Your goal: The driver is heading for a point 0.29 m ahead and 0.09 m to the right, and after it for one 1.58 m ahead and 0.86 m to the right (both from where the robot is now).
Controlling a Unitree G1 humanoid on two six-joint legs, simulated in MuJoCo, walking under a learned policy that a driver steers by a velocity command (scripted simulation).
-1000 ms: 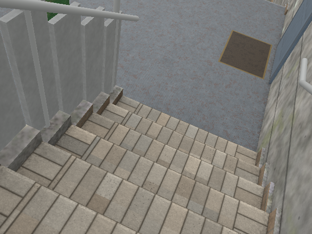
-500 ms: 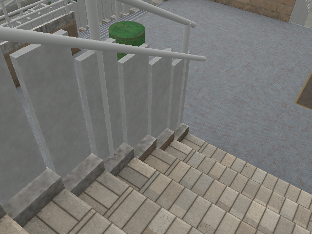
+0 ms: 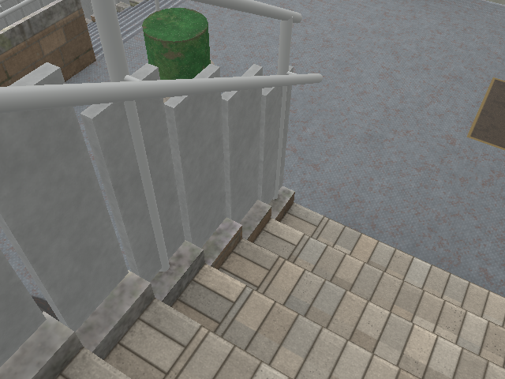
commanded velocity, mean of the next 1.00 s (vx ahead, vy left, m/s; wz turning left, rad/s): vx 0.50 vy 0.00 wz -0.40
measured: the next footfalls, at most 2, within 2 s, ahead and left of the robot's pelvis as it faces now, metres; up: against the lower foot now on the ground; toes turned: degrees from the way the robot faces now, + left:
right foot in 0.20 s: +0.18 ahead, -0.09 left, -0.17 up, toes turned +3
left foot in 0.66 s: +0.61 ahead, +0.11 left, -0.34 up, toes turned -22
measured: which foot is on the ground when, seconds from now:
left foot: down 0.00-0.20, up 0.22-0.64, down 0.66-1.00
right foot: up 0.00-0.18, down 0.20-0.66, up 0.68-1.00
